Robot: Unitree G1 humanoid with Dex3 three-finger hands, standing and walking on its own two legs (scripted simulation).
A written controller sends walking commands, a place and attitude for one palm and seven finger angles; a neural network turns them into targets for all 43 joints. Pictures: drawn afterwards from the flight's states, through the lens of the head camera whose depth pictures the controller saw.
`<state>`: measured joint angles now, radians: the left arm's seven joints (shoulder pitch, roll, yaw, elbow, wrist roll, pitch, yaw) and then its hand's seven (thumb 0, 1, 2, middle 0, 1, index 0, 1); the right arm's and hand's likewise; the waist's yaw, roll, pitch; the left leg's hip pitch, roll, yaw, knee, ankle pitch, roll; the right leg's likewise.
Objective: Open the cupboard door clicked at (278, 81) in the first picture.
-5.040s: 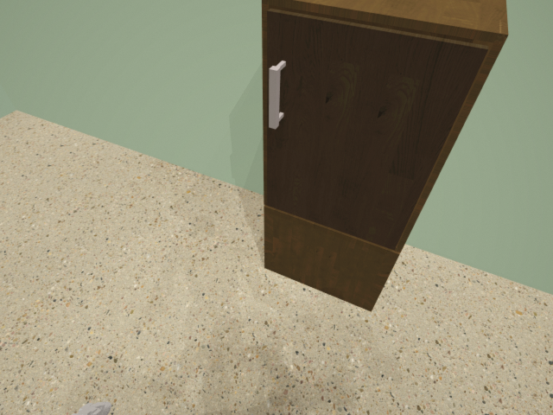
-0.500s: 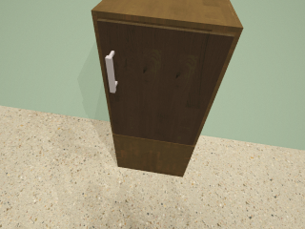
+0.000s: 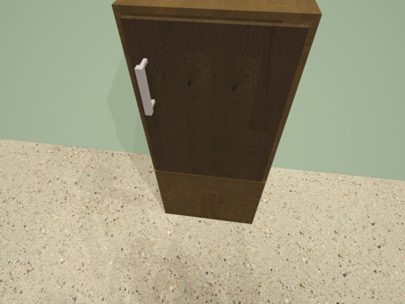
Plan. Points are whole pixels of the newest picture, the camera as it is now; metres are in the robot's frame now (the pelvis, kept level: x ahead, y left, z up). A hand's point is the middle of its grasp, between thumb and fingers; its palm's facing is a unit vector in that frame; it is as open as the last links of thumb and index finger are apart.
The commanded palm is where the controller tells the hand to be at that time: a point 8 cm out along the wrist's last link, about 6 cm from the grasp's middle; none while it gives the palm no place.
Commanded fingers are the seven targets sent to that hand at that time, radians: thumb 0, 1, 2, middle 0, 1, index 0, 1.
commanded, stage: look again from close up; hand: left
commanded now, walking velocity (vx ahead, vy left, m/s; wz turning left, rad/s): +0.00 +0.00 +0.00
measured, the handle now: (146, 88) +0.63 +0.19 +0.08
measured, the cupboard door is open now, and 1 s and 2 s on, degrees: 0 0 0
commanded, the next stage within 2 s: shuffle to correct the standing spot in 0.30 s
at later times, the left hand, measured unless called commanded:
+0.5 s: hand out of the picture +0.00 +0.14 -0.17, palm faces +0.02 -0.98 -0.19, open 7.4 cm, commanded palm none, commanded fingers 0.00 0.90 0.90 -0.20 -0.30 -0.20 -0.30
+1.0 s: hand out of the picture +0.10 +0.17 -0.17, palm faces +0.02 -0.97 -0.24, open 7.4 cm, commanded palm none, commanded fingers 0.00 0.90 0.90 -0.20 -0.30 -0.20 -0.30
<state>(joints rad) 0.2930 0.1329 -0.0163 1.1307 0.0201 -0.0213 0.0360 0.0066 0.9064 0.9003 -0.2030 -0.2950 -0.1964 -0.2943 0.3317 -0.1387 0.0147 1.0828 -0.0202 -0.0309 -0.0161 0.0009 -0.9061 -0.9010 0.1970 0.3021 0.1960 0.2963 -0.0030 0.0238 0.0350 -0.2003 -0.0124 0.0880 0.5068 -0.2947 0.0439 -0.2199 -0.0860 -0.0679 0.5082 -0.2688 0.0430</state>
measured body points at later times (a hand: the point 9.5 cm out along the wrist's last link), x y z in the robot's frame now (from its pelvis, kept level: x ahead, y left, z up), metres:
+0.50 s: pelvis +0.00 -0.03 +0.00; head +0.00 -0.04 +0.45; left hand +0.00 +0.19 -0.16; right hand +0.00 -0.26 -0.16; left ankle -0.01 +0.09 -0.74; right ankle +0.00 -0.15 -0.74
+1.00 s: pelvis +0.06 -0.01 -0.01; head +0.09 -0.03 +0.44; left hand +0.10 +0.22 -0.15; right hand +0.01 -0.22 -0.17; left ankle +0.01 +0.10 -0.69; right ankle +0.03 -0.11 -0.74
